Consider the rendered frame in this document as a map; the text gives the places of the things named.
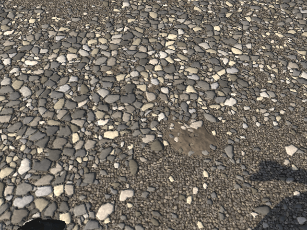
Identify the left robot hand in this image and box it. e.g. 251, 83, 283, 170
14, 218, 66, 230

